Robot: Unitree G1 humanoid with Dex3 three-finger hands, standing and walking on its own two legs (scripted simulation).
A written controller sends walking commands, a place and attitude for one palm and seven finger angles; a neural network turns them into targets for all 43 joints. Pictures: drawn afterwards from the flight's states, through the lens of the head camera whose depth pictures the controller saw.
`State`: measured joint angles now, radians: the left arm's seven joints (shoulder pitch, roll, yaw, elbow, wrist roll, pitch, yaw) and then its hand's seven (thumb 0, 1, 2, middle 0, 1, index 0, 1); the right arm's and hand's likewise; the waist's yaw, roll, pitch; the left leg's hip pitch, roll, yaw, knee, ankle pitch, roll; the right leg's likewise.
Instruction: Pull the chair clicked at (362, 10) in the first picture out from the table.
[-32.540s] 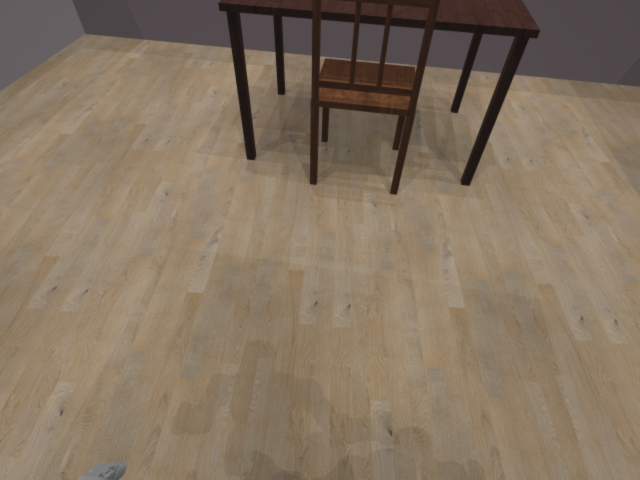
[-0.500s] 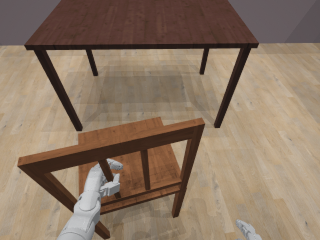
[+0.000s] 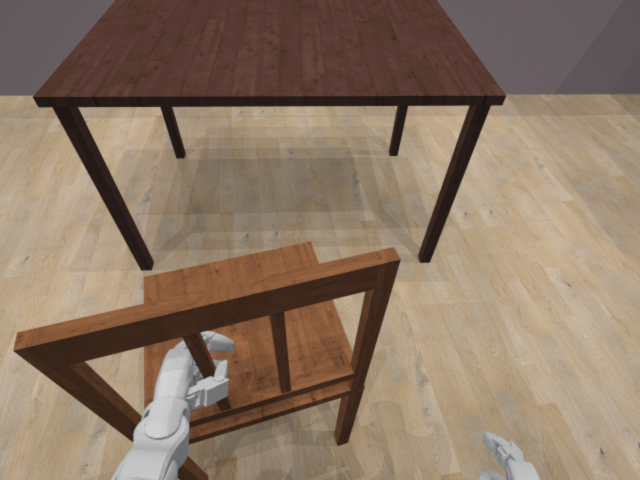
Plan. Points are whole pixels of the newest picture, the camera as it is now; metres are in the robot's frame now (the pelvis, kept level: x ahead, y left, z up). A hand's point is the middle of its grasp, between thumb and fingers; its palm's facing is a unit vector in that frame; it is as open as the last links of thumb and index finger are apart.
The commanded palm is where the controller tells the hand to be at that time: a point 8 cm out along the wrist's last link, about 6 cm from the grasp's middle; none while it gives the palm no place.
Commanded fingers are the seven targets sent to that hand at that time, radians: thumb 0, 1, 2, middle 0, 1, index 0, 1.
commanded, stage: open the thumb and straighten the fingers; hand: left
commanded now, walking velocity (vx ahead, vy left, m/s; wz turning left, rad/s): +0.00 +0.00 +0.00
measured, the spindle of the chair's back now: (210, 374) +0.29 +0.17 -0.09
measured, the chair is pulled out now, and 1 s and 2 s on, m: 0.57 0.57 0.57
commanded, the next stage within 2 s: draw the fingers out of the gap in 0.68 s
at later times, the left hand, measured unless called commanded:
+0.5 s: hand (218, 374) +0.27 +0.15 -0.06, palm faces +0.05 -0.99 -0.16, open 15.2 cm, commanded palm +0.25 +0.20 -0.04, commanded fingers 0.00 -0.55 0.20 -0.03 -0.07 -0.03 -0.07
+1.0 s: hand (207, 406) +0.23 +0.16 -0.07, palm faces +0.05 -0.98 -0.18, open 17.5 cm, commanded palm +0.20 +0.20 -0.05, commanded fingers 0.00 -0.55 0.20 0.00 0.00 0.00 0.00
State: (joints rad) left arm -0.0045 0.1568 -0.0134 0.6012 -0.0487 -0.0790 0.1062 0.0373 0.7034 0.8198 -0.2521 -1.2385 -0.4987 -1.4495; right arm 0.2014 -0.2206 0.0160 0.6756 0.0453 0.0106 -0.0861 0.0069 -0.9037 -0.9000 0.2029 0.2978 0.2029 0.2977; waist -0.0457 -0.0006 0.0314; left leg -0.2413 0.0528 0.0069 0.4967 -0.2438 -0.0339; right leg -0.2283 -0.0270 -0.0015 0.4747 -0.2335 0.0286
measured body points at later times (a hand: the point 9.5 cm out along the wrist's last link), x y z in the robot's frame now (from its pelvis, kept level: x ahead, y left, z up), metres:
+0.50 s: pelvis +0.01 +0.00 -0.03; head +0.05 -0.01 +0.42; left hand +0.27 +0.20 -0.05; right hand +0.18 -0.24 -0.12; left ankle +0.01 +0.14 -0.74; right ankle +0.01 -0.14 -0.74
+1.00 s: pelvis +0.02 +0.00 -0.04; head +0.05 -0.01 +0.41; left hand +0.22 +0.21 -0.05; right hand +0.19 -0.25 -0.12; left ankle +0.01 +0.14 -0.74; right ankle +0.01 -0.14 -0.74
